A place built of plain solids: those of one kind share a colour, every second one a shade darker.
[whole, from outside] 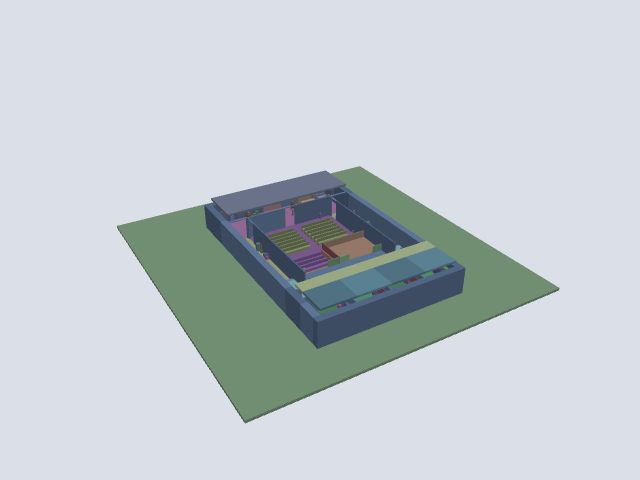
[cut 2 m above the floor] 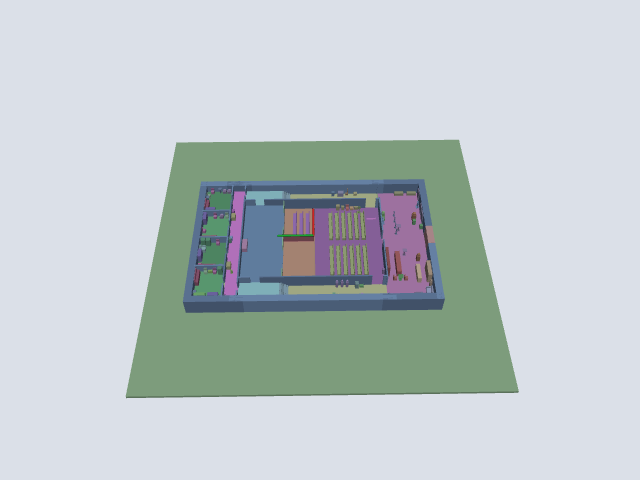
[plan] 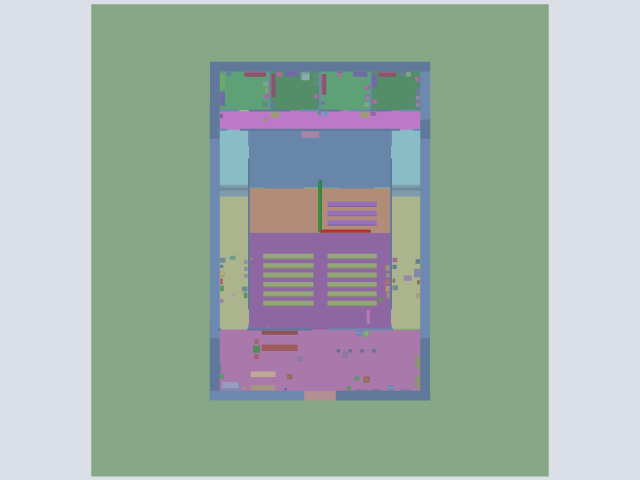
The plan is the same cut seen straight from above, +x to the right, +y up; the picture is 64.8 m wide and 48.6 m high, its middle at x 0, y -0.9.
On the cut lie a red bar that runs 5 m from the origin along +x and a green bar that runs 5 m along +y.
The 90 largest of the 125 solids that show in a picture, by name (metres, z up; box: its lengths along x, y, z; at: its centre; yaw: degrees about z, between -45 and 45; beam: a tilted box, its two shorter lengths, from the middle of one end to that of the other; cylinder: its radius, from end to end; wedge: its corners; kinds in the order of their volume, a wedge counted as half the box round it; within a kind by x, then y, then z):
{
 "ground_under_all_1": {"box": [46.32, 47.84, 0.4], "at": [0.0, -0.94, -0.75]},
 "wall_1": {"box": [1.0, 8.1, 3.97], "at": [-10.65, -13.11, 1.38]},
 "wall_2": {"box": [1.0, 22.01, 3.97], "at": [-10.65, 0.15, 1.38]},
 "wall_3": {"box": [1.0, 3.75, 3.97], "at": [-10.65, 11.23, 1.38]},
 "wall_4": {"box": [1.0, 5.85, 3.97], "at": [-10.65, 14.23, 1.38]},
 "wall_5": {"box": [6.93, 1.0, 3.97], "at": [-7.69, 16.66, 1.38]},
 "wall_6": {"box": [0.2, 15.27, 3.97], "at": [-7.2, -0.29, 1.38]},
 "wall_7": {"box": [0.2, 1.71, 3.97], "at": [-7.2, 9.5, 1.38]},
 "wall_8": {"box": [9.55, 1.0, 3.97], "at": [-6.38, -16.66, 1.38]},
 "wall_9": {"box": [4.17, 0.2, 3.97], "at": [-5.12, 12.21, 1.38]},
 "wall_10": {"box": [0.2, 4.25, 3.97], "at": [-5.12, 14.23, 1.38]},
 "wall_11": {"box": [6.5, 0.2, 3.97], "at": [-4.05, -9.96, 1.38]},
 "wall_12": {"box": [6.93, 1.0, 3.97], "at": [-2.56, 16.66, 1.38]},
 "wall_13": {"box": [2.19, 0.2, 3.97], "at": [-0.99, 12.21, 1.38]},
 "wall_14": {"box": [16.15, 0.2, 3.97], "at": [0.0, 10.26, 1.38]},
 "wall_15": {"box": [14.6, 0.2, 3.97], "at": [0.0, 10.26, 1.38]},
 "wall_16": {"box": [0.2, 4.25, 3.97], "at": [0.0, 14.23, 1.38]},
 "wall_17": {"box": [2.19, 0.2, 3.97], "at": [0.99, 12.21, 1.38]},
 "wall_18": {"box": [6.93, 1.0, 3.97], "at": [2.56, 16.66, 1.38]},
 "wall_19": {"box": [6.4, 0.2, 3.97], "at": [4.1, -9.96, 1.38]},
 "wall_20": {"box": [2.19, 0.2, 3.97], "at": [4.13, 12.21, 1.38]},
 "wall_21": {"box": [0.2, 4.25, 3.97], "at": [5.12, 14.23, 1.38]},
 "wall_22": {"box": [2.19, 0.2, 3.97], "at": [6.12, 12.21, 1.38]},
 "wall_23": {"box": [9.55, 1.0, 3.97], "at": [6.38, -16.66, 1.38]},
 "wall_24": {"box": [0.2, 15.27, 3.97], "at": [7.2, -0.29, 1.38]},
 "wall_25": {"box": [0.2, 1.71, 3.97], "at": [7.2, 9.5, 1.38]},
 "wall_26": {"box": [6.93, 1.0, 3.97], "at": [7.69, 16.66, 1.38]},
 "wall_27": {"box": [2.19, 0.2, 3.97], "at": [9.26, 12.21, 1.38]},
 "wall_28": {"box": [2.19, 0.2, 3.97], "at": [9.26, 12.21, 1.38]},
 "wall_29": {"box": [1.0, 8.1, 3.97], "at": [10.65, -13.11, 1.38]},
 "wall_30": {"box": [1.0, 22.01, 3.97], "at": [10.65, 0.15, 1.38]},
 "wall_31": {"box": [1.0, 3.75, 3.97], "at": [10.65, 11.23, 1.38]},
 "wall_32": {"box": [1.0, 5.85, 3.97], "at": [10.65, 14.23, 1.38]},
 "floor_stage_1": {"box": [14.4, 5.95, 1.36], "at": [0.0, 7.28, 0.08]},
 "floor_dressing_1": {"box": [5.13, 4.05, 1.36], "at": [-7.69, 14.23, 0.08]},
 "floor_dressing_2": {"box": [5.13, 4.05, 1.36], "at": [-2.56, 14.23, 0.08]},
 "floor_dressing_3": {"box": [5.13, 4.05, 1.36], "at": [2.56, 14.23, 0.08]},
 "floor_dressing_4": {"box": [5.13, 4.05, 1.36], "at": [7.69, 14.23, 0.08]},
 "floor_parterre_1": {"box": [14.4, 9.76, 0.6], "at": [0.0, -5.08, -0.3]},
 "floor_foyer_1": {"box": [20.5, 6.3, 0.6], "at": [0.0, -13.11, -0.3]},
 "floor_lift_1": {"box": [7.05, 4.5, 1.36], "at": [-3.67, 2.06, 0.08]},
 "floor_lift_2": {"box": [6.95, 4.5, 0.6], "at": [3.73, 2.06, -0.3]},
 "floor_back_corridor_1": {"box": [20.5, 1.95, 1.36], "at": [0.0, 11.23, 0.08]},
 "floor_promenade_1": {"box": [3.05, 13.46, 0.6], "at": [-8.72, -3.23, -0.3]},
 "floor_promenade_2": {"box": [3.05, 13.46, 0.6], "at": [8.72, -3.23, -0.3]},
 "floor_walk_1": {"box": [3.05, 5.55, 1.36], "at": [-8.72, 7.48, 0.08]},
 "floor_walk_2": {"box": [3.05, 5.55, 1.36], "at": [8.72, 7.48, 0.08]},
 "ceil_foyer_1": {"box": [20.5, 6.3, 0.3], "at": [0.0, -13.11, 4.55]},
 "ceil_dressing_1": {"box": [5.13, 4.05, 0.3], "at": [-7.69, 14.23, 4.16]},
 "ceil_dressing_2": {"box": [5.13, 4.05, 0.3], "at": [-2.56, 14.23, 4.16]},
 "ceil_dressing_3": {"box": [5.13, 4.05, 0.3], "at": [2.56, 14.23, 4.16]},
 "ceil_dressing_4": {"box": [5.13, 4.05, 0.3], "at": [7.69, 14.23, 4.16]},
 "door_leaf_1": {"box": [3.2, 0.97, 3.87], "at": [0.0, -16.67, 1.33]},
 "ceil_back_corridor_1": {"box": [20.5, 1.95, 0.3], "at": [0.0, 11.23, 4.16]},
 "seats_parterre_1": {"box": [5.1, 0.44, 0.45], "at": [-3.2, -7.27, 0.22]},
 "seats_parterre_2": {"box": [5.1, 0.44, 0.45], "at": [-3.2, -6.32, 0.22]},
 "seats_parterre_3": {"box": [5.1, 0.44, 0.45], "at": [-3.2, -5.37, 0.22]},
 "seats_parterre_4": {"box": [5.1, 0.44, 0.45], "at": [-3.2, -4.42, 0.22]},
 "seats_parterre_5": {"box": [5.1, 0.44, 0.45], "at": [-3.2, -3.47, 0.22]},
 "seats_parterre_6": {"box": [5.1, 0.44, 0.45], "at": [-3.2, -2.52, 0.22]},
 "seats_parterre_7": {"box": [5.0, 0.44, 0.45], "at": [3.25, -7.27, 0.22]},
 "seats_parterre_8": {"box": [5.0, 0.44, 0.45], "at": [3.25, -6.32, 0.22]},
 "seats_parterre_9": {"box": [5.0, 0.44, 0.45], "at": [3.25, -5.37, 0.22]},
 "seats_parterre_10": {"box": [5.0, 0.44, 0.45], "at": [3.25, -4.42, 0.22]},
 "seats_parterre_11": {"box": [5.0, 0.44, 0.45], "at": [3.25, -3.47, 0.22]},
 "seats_parterre_12": {"box": [5.0, 0.44, 0.45], "at": [3.25, -2.52, 0.22]},
 "tread_walk_1": {"box": [2.85, 0.3, 0.98], "at": [-8.72, 3.96, -0.11]},
 "tread_walk_2": {"box": [2.85, 0.3, 1.17], "at": [-8.72, 4.25, -0.01]},
 "tread_walk_3": {"box": [2.85, 0.3, 1.36], "at": [-8.72, 4.55, 0.08]},
 "tread_walk_4": {"box": [2.85, 0.3, 0.98], "at": [8.72, 3.96, -0.11]},
 "tread_walk_5": {"box": [2.85, 0.3, 1.17], "at": [8.72, 4.25, -0.01]},
 "tread_walk_6": {"box": [2.85, 0.3, 1.36], "at": [8.72, 4.55, 0.08]},
 "bar_foyer_1": {"box": [3.65, 0.65, 1.1], "at": [-4.08, -11.81, 0.55]},
 "bar_foyer_2": {"box": [3.65, 0.4, 2.1], "at": [-4.08, -10.29, 1.05]},
 "costume_rail_dressing_1": {"box": [0.5, 1.4, 1.66], "at": [-9.87, 13.4, 1.58]},
 "costume_rail_dressing_2": {"box": [1.4, 0.5, 1.66], "at": [-2.85, 15.88, 1.58]},
 "costume_rail_dressing_3": {"box": [1.4, 0.5, 1.66], "at": [4.08, 15.88, 1.58]},
 "costume_rail_dressing_4": {"box": [0.5, 1.4, 1.66], "at": [5.5, 15.21, 1.58]},
 "cloakroom_foyer_1": {"box": [2.5, 0.55, 1.75], "at": [-5.75, -15.85, 0.87]},
 "cloakroom_foyer_2": {"box": [2.5, 0.55, 1.0], "at": [-5.75, -14.5, 0.5]},
 "seats_lift_1": {"box": [5.0, 0.44, 0.45], "at": [3.25, 0.88, 0.22]},
 "seats_lift_2": {"box": [5.0, 0.44, 0.45], "at": [3.25, 1.83, 0.22]},
 "seats_lift_3": {"box": [5.0, 0.44, 0.45], "at": [3.25, 2.78, 0.22]},
 "floor_tongue_1": {"box": [0.4, 4.5, 1.36], "at": [0.05, 2.06, 0.08]},
 "rail_lift_1": {"box": [7.19, 0.12, 2.41], "at": [-3.6, -0.14, 0.6]},
 "dressing_table_dressing_1": {"box": [2.2, 0.5, 0.77], "at": [-6.58, 15.88, 1.14]},
 "dressing_table_dressing_2": {"box": [0.5, 2.35, 0.77], "at": [-4.75, 14.73, 1.14]},
 "rail_tongue_1": {"box": [0.12, 4.5, 2.41], "at": [0.05, 2.06, 0.6]},
 "lockers_dressing_1": {"box": [0.48, 1.5, 1.8], "at": [-9.88, 15.15, 1.66]},
 "prop_table_stage_1": {"box": [1.8, 0.7, 0.77], "at": [-0.97, 9.78, 1.14]}
}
